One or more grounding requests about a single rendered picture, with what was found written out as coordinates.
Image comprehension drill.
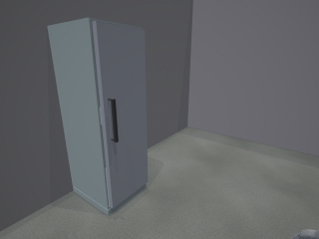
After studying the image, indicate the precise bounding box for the robot right hand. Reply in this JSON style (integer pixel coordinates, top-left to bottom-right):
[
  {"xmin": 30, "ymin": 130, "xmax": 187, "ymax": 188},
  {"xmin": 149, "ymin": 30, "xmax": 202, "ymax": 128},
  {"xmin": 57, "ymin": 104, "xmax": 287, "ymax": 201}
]
[{"xmin": 290, "ymin": 229, "xmax": 318, "ymax": 239}]

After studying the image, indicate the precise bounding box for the handle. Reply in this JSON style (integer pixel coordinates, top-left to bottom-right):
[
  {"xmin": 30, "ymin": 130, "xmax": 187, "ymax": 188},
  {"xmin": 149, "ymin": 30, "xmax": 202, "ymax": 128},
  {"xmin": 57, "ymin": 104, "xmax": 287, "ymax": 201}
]
[{"xmin": 108, "ymin": 99, "xmax": 119, "ymax": 142}]

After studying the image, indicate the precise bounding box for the fridge door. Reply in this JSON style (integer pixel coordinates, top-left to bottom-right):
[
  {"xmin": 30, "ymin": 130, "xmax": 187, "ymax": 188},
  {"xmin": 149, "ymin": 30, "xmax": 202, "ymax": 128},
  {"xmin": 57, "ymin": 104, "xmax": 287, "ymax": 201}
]
[{"xmin": 92, "ymin": 21, "xmax": 149, "ymax": 208}]

